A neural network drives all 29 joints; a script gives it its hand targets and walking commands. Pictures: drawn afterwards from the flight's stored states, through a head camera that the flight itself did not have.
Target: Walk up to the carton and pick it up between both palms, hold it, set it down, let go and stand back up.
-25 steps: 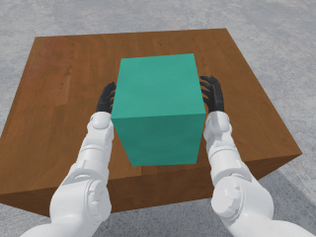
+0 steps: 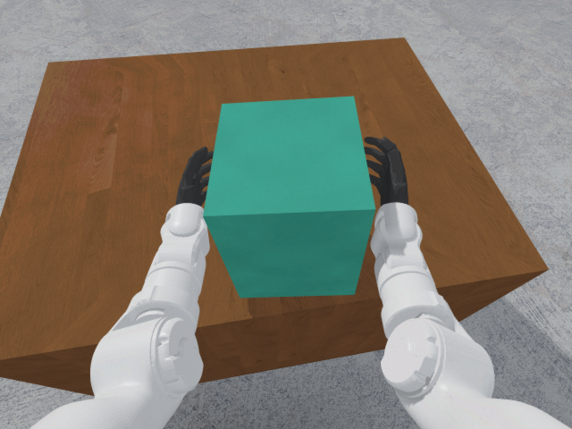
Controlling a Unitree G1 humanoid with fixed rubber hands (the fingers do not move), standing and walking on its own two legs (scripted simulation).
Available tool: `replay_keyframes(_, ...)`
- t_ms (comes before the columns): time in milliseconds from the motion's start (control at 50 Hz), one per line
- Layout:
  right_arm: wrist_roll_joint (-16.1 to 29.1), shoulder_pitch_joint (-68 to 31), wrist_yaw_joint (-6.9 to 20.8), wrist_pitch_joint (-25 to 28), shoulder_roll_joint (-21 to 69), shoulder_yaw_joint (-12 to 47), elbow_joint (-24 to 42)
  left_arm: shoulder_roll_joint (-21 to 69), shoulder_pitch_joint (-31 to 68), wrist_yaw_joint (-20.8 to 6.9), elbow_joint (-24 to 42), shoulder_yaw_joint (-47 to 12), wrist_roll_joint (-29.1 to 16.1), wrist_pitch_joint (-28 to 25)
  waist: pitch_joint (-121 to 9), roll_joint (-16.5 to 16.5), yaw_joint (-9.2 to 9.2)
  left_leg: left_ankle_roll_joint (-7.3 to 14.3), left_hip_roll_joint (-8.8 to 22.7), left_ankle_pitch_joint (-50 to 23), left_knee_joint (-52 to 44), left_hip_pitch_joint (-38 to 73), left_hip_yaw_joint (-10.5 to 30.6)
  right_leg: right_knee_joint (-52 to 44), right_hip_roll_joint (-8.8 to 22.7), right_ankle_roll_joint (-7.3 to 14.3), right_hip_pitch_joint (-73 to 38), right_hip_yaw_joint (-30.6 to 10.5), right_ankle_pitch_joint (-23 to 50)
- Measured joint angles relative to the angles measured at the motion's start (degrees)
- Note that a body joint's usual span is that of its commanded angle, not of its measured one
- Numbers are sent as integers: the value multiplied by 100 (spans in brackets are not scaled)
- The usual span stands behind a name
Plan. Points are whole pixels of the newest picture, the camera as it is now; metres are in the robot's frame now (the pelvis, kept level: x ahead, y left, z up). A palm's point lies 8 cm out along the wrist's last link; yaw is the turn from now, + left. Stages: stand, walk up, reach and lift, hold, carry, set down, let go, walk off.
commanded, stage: set down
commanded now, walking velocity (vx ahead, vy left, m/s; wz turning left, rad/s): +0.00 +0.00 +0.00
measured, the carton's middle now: (292, 205) +0.44 -0.01 -0.01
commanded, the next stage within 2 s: none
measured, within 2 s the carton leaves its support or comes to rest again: rests again in 0.78 s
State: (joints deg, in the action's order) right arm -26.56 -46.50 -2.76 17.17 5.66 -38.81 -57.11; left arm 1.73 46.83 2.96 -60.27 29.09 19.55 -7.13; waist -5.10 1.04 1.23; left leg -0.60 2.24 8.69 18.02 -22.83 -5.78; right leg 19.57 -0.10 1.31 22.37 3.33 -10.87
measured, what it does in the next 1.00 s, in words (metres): stands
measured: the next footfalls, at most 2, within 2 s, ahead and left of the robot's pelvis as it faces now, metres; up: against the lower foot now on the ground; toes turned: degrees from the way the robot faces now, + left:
none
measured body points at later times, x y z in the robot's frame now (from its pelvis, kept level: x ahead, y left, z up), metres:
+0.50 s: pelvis -0.01 +0.00 +0.00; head +0.08 +0.01 +0.44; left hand +0.44 +0.13 +0.03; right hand +0.42 -0.16 +0.05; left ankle -0.02 +0.12 -0.75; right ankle -0.03 -0.10 -0.75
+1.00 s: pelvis -0.01 +0.00 +0.00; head +0.10 +0.01 +0.44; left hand +0.44 +0.14 +0.03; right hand +0.42 -0.16 +0.04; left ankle -0.02 +0.12 -0.75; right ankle -0.03 -0.10 -0.75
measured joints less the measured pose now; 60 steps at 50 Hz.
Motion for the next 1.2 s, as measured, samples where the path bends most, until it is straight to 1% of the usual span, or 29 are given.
replay_keyframes(200, -85, -52, 18, 69, 8, -115, 2, 6, 89, 26, -86, 111, 125, -175, 64, -10, 3, 22, 1, -57, -14, -65, -28, -28, 7, -5, 66, 4, 71)
replay_keyframes(380, -209, -18, 103, 44, 50, -267, 113, 68, 139, 12, -47, 225, 286, -206, 116, 22, 3, 32, 0, -91, -44, -69, -41, -69, 10, -9, 67, 10, 114)
replay_keyframes(420, -212, -40, 110, 10, 65, -297, 149, 79, 191, -19, -37, 322, 384, -202, 209, 39, -12, 36, 0, -97, -68, 7, -62, -78, 10, -11, 7, -7, 120)
replay_keyframes(500, -182, -73, 113, -162, 130, -337, 314, 92, 303, -101, 77, 440, 510, -62, 417, 71, -25, 42, -5, -116, -123, 161, -99, -91, 14, -16, -115, -35, 127)
replay_keyframes(560, -175, -36, 146, -228, 150, -351, 432, 141, 314, -107, 167, 450, 564, -8, 461, 75, -55, 45, -10, -126, -161, 199, -119, -110, 19, -20, -138, -49, 134)
replay_keyframes(660, -281, 21, 222, -234, 167, -417, 538, 260, 245, -106, 374, 488, 675, 27, 455, 51, -92, 45, -4, -107, -159, 181, -143, -123, 15, -23, -119, -62, 130)
replay_keyframes(780, -303, 111, 245, -188, 211, -334, 687, 340, 174, -145, 545, 602, 791, -50, 508, 40, -98, 38, 11, -66, -125, 179, -148, -102, 6, -18, -120, -56, 97)
replay_keyframes(980, -237, 120, 226, -78, 270, -218, 733, 282, 115, -180, 650, 576, 735, -181, 503, 95, -54, 27, 15, -63, -78, 43, -133, -16, 13, -3, 27, -25, 60)
replay_keyframes(1200, -297, 77, 272, -15, 286, -278, 749, 292, 143, -181, 671, 633, 852, -270, 503, 66, -36, 41, 15, -72, -20, -81, -129, 10, 21, -6, 134, -9, 89)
